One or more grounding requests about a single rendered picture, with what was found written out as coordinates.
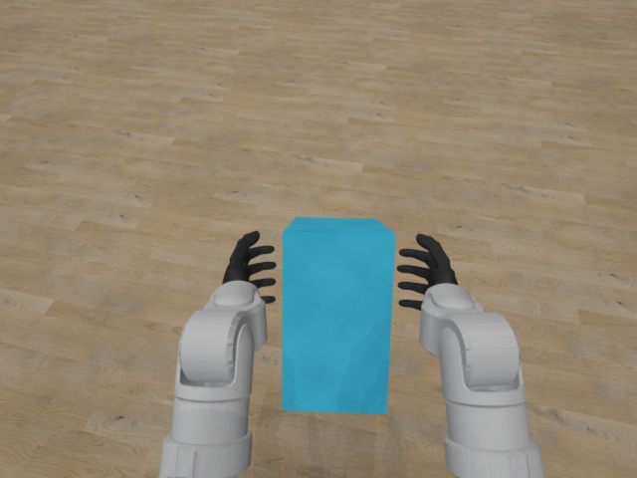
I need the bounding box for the left robot forearm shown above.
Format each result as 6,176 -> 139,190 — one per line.
158,281 -> 268,478

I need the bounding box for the robot left hand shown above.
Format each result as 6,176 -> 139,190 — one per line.
222,231 -> 276,304

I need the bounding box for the carton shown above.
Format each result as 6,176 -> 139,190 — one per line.
282,217 -> 396,414

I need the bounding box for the robot right hand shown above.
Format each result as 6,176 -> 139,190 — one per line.
397,234 -> 459,311

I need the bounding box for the right robot forearm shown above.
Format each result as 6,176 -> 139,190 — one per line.
419,283 -> 544,478

